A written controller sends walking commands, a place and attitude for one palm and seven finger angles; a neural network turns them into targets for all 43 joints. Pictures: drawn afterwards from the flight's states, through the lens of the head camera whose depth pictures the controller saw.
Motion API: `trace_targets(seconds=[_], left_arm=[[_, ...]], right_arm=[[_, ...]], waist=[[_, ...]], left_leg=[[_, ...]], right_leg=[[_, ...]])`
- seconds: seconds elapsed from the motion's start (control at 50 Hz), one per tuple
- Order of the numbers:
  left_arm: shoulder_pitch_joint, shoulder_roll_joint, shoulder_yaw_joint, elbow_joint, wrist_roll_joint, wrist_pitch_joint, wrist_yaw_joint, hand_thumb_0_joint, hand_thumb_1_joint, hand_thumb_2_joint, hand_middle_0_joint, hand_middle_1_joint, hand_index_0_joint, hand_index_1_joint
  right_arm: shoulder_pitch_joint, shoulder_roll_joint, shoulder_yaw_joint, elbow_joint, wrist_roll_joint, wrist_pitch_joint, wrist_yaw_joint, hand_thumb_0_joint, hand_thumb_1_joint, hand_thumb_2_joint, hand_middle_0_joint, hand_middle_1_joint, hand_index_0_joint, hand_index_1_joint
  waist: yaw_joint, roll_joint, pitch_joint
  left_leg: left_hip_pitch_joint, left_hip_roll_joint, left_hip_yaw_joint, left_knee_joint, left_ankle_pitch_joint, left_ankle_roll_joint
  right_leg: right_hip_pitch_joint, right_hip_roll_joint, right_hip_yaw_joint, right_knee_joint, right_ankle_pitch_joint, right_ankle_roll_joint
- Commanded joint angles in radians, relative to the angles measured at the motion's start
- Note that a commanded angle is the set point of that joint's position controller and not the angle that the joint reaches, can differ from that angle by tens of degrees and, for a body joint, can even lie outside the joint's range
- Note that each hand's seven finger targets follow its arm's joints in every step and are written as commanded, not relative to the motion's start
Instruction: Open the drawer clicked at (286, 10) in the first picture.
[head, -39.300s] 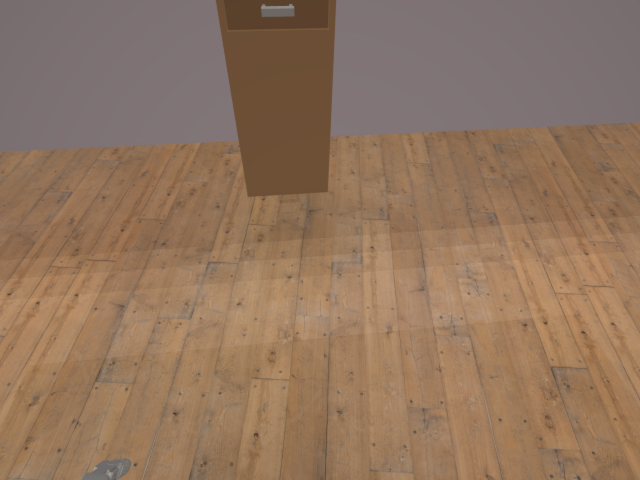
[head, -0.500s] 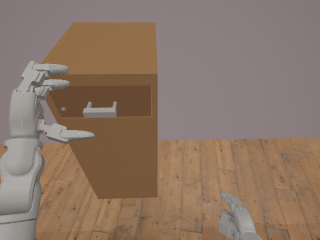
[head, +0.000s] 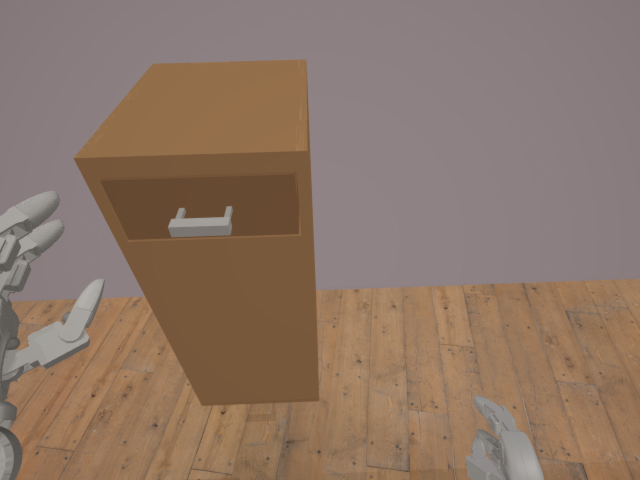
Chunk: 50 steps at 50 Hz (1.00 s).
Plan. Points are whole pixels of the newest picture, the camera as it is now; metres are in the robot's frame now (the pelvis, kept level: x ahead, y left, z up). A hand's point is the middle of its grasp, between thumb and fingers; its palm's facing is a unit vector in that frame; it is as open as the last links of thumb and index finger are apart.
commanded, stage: draw the hand back to the body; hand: left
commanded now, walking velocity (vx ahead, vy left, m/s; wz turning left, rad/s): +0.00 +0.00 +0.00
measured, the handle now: (203, 219) +0.51 +0.28 +0.04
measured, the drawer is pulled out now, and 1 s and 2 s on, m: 0.00 0.00 0.00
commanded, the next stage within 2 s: step back with the hand held close in 0.26 s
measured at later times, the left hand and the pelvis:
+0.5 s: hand (53, 309) +0.19 +0.26 +0.21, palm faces +0.47 -0.78 -0.40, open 7.4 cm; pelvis +0.00 +0.01 +0.00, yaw +0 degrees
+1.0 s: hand out of the picture +0.13 +0.27 +0.21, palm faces +0.47 -0.80 -0.38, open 7.4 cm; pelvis -0.07 +0.04 -0.02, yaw -2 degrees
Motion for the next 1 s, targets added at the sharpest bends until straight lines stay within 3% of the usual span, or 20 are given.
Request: trace_targets(seconds=[0.0, 0.08, 0.1, 0.18, 0.34, 0.36, 0.38, 0.4, 0.44, 0.5, 0.56, 0.6, 0.68, 0.78, 0.86, 0.88, 0.9, 0.94, 0.96, 0.98], left_arm=[[-0.159, 0.175, 0.084, -0.234, 0.004, -0.064, 0.026, 0.0, 0.83, 0.87, -0.205, -0.345, -0.205, -0.345], [-0.195, 0.176, 0.079, -0.209, 0.011, -0.056, 0.043, 0.0, 0.9, 0.9, -0.2, -0.3, -0.2, -0.3], [-0.201, 0.171, 0.076, -0.207, 0.014, -0.058, 0.046, 0.0, 0.9, 0.9, -0.2, -0.3, -0.2, -0.3], [-0.157, 0.168, 0.083, -0.186, 0.013, -0.052, 0.051, 0.0, 0.9, 0.9, -0.2, -0.3, -0.2, -0.3], [-0.128, 0.165, 0.087, -0.211, 0.013, -0.052, 0.044, 0.0, 0.9, 0.9, -0.2, -0.3, -0.2, -0.3], [-0.154, 0.251, 0.206, -0.224, 0.032, -0.083, 0.053, 0.0, 0.9, 0.9, -0.2, -0.3, -0.2, -0.3], [-0.149, 0.252, 0.21, -0.223, 0.037, -0.098, 0.052, 0.0, 0.9, 0.9, -0.2, -0.3, -0.2, -0.3], [-0.104, 0.179, 0.134, -0.193, 0.049, -0.085, 0.053, 0.0, 0.9, 0.9, -0.2, -0.3, -0.2, -0.3], [-0.071, 0.143, 0.108, -0.183, 0.062, -0.076, 0.061, 0.0, 0.9, 0.9, -0.2, -0.3, -0.2, -0.3], [0.001, 0.152, 0.122, -0.217, 0.061, -0.08, 0.074, 0.0, 0.9, 0.9, -0.2, -0.3, -0.2, -0.3], [0.054, 0.215, 0.178, -0.292, 0.051, -0.102, 0.064, 0.0, 0.9, 0.9, -0.2, -0.3, -0.2, -0.3], [0.069, 0.246, 0.203, -0.363, 0.054, -0.117, 0.069, 0.0, 0.9, 0.9, -0.2, -0.3, -0.2, -0.3], [0.101, 0.276, 0.238, -0.438, 0.055, -0.131, 0.074, 0.0, 0.9, 0.9, -0.2, -0.3, -0.2, -0.3], [0.112, 0.243, 0.251, -0.376, 0.056, -0.145, 0.079, 0.0, 0.9, 0.9, -0.2, -0.3, -0.2, -0.3], [0.032, 0.172, 0.203, -0.287, 0.073, -0.133, 0.1, 0.0, 0.9, 0.9, -0.2, -0.3, -0.2, -0.3], [0.005, 0.175, 0.202, -0.283, 0.075, -0.129, 0.103, 0.0, 0.9, 0.9, -0.2, -0.3, -0.2, -0.3], [-0.003, 0.153, 0.179, -0.263, 0.077, -0.13, 0.105, 0.0, 0.9, 0.9, -0.2, -0.3, -0.2, -0.3], [-0.025, 0.153, 0.166, -0.252, 0.075, -0.124, 0.104, 0.0, 0.9, 0.9, -0.2, -0.3, -0.2, -0.3], [-0.052, 0.168, 0.17, -0.26, 0.071, -0.129, 0.102, 0.0, 0.9, 0.9, -0.2, -0.3, -0.2, -0.3], [-0.069, 0.184, 0.174, -0.291, 0.069, -0.131, 0.103, 0.0, 0.9, 0.9, -0.2, -0.3, -0.2, -0.3]], right_arm=[[-0.161, -0.089, -0.033, -0.162, -0.003, -0.075, -0.02, 0.0, -0.9, -0.9, 0.2, 0.3, 0.2, 0.3], [-0.168, -0.083, -0.034, -0.15, -0.005, -0.085, -0.029, 0.0, -0.9, -0.9, 0.2, 0.3, 0.2, 0.3], [-0.171, -0.08, -0.032, -0.148, -0.007, -0.087, -0.029, 0.0, -0.9, -0.9, 0.2, 0.3, 0.2, 0.3], [-0.171, -0.078, -0.03, -0.139, -0.011, -0.094, -0.025, 0.0, -0.9, -0.9, 0.2, 0.3, 0.2, 0.3], [-0.159, -0.079, -0.026, -0.146, -0.012, -0.097, -0.013, 0.0, -0.9, -0.9, 0.2, 0.3, 0.2, 0.3], [-0.104, -0.129, -0.038, -0.183, -0.01, -0.062, -0.016, 0.0, -0.9, -0.9, 0.2, 0.3, 0.2, 0.3], [-0.102, -0.123, -0.041, -0.18, -0.018, -0.041, -0.014, 0.0, -0.9, -0.9, 0.2, 0.3, 0.2, 0.3], [-0.101, -0.126, -0.046, -0.173, -0.029, -0.021, -0.018, 0.0, -0.9, -0.9, 0.2, 0.3, 0.2, 0.3], [-0.073, -0.118, -0.053, -0.196, -0.023, 0.007, -0.012, 0.0, -0.9, -0.9, 0.2, 0.3, 0.2, 0.3], [-0.048, -0.113, -0.059, -0.217, -0.016, 0.039, -0.01, 0.0, -0.9, -0.9, 0.2, 0.3, 0.2, 0.3], [-0.064, -0.108, -0.062, -0.247, 0.011, 0.034, 0.005, 0.0, -0.9, -0.9, 0.2, 0.3, 0.2, 0.3], [-0.076, -0.108, -0.06, -0.264, 0.008, 0.036, 0.002, 0.0, -0.9, -0.9, 0.2, 0.3, 0.2, 0.3], [-0.079, -0.117, -0.064, -0.278, 0.0, 0.018, 0.003, 0.0, -0.9, -0.9, 0.2, 0.3, 0.2, 0.3], [-0.036, -0.116, -0.069, -0.259, -0.018, -0.004, 0.009, 0.0, -0.9, -0.9, 0.2, 0.3, 0.2, 0.3], [-0.002, -0.123, -0.073, -0.224, -0.057, -0.016, -0.009, 0.0, -0.9, -0.9, 0.2, 0.3, 0.2, 0.3], [0.003, -0.124, -0.076, -0.218, -0.058, -0.02, -0.013, 0.0, -0.9, -0.9, 0.2, 0.3, 0.2, 0.3], [0.004, -0.124, -0.071, -0.207, -0.056, -0.02, -0.013, 0.0, -0.9, -0.9, 0.2, 0.3, 0.2, 0.3], [-0.004, -0.121, -0.065, -0.203, -0.044, -0.016, -0.012, 0.0, -0.9, -0.9, 0.2, 0.3, 0.2, 0.3], [-0.016, -0.119, -0.062, -0.206, -0.033, -0.015, -0.01, 0.0, -0.9, -0.9, 0.2, 0.3, 0.2, 0.3], [-0.024, -0.119, -0.068, -0.208, -0.029, -0.013, -0.011, 0.0, -0.9, -0.9, 0.2, 0.3, 0.2, 0.3]], waist=[[-0.013, 0.008, 0.005], [-0.012, -0.026, 0.02], [-0.011, 0.0, 0.027], [0.004, 0.0, -0.006], [0.011, -0.002, -0.031], [-0.049, -0.033, 0.015], [-0.045, -0.047, 0.007], [-0.067, -0.118, 0.003], [-0.079, -0.139, -0.062], [-0.085, -0.085, -0.14], [-0.072, -0.069, -0.206], [-0.062, 0.009, -0.214], [-0.049, 0.124, -0.199], [-0.058, 0.13, -0.144], [-0.086, 0.118, -0.06], [-0.087, 0.079, -0.051], [-0.093, 0.091, -0.061], [-0.1, 0.015, -0.078], [-0.102, -0.033, -0.091], [-0.103, -0.127, -0.132]], left_leg=[[-0.03, 0.013, 0.031, -0.053, 0.05, 0.004], [-0.024, 0.006, 0.024, -0.045, 0.008, 0.006], [-0.025, 0.006, 0.021, -0.051, -0.003, 0.004], [-0.02, 0.01, 0.016, -0.056, 0.051, 0.003], [-0.027, 0.021, 0.01, -0.074, 0.132, -0.002], [-0.045, 0.032, -0.036, -0.028, 0.105, 0.017], [-0.038, 0.026, -0.048, -0.006, 0.104, 0.017], [-0.047, 0.03, -0.055, 0.032, 0.126, 0.014], [-0.068, 0.041, -0.048, 0.085, 0.135, 0.008], [-0.101, 0.067, -0.056, 0.087, 0.257, 0.005], [-0.106, 0.09, -0.045, 0.047, 0.371, 0.014], [-0.136, 0.111, -0.077, 0.015, 0.45, 0.021], [-0.207, 0.146, -0.103, -0.023, 0.483, 0.027], [-0.324, 0.206, -0.109, -0.065, 0.389, 0.041], [-0.461, 0.247, -0.157, -0.078, 0.304, 0.071], [-0.449, 0.249, -0.151, -0.059, 0.278, 0.072], [-0.432, 0.235, -0.164, -0.032, 0.265, 0.067], [-0.386, 0.188, -0.152, 0.044, 0.181, 0.046], [-0.348, 0.14, -0.128, 0.106, 0.138, 0.026], [-0.278, 0.08, -0.084, 0.208, 0.076, 0.001]], right_leg=[[-0.05, -0.081, 0.043, -0.125, -0.083, 0.028], [-0.068, -0.087, 0.055, -0.153, -0.167, 0.027], [-0.067, -0.09, 0.051, -0.152, -0.182, 0.025], [-0.025, -0.09, 0.041, -0.131, -0.103, 0.022], [0.021, -0.08, 0.018, -0.077, 0.03, 0.019], [-0.121, -0.115, 0.15, -0.131, 0.061, 0.018], [-0.133, -0.134, 0.155, -0.142, 0.087, 0.012], [-0.145, -0.148, 0.17, -0.134, 0.11, 0.004], [-0.119, -0.194, 0.2, -0.107, 0.142, -0.012], [-0.042, -0.205, 0.174, -0.023, 0.312, -0.021], [0.011, -0.179, 0.122, 0.06, 0.421, 0.01], [0.022, -0.144, 0.083, 0.114, 0.413, 0.024], [0.006, -0.096, 0.046, 0.188, 0.269, 0.039], [-0.027, -0.078, 0.021, 0.294, 0.011, 0.044], [-0.034, -0.069, 0.013, 0.353, -0.157, 0.043], [-0.053, -0.068, 0.02, 0.325, -0.165, 0.039], [-0.057, -0.088, 0.032, 0.279, -0.164, 0.029], [-0.091, -0.138, 0.095, 0.175, -0.043, 0.002], [-0.132, -0.187, 0.154, 0.099, 0.073, -0.02], [-0.196, -0.247, 0.24, 0.024, 0.108, -0.055]])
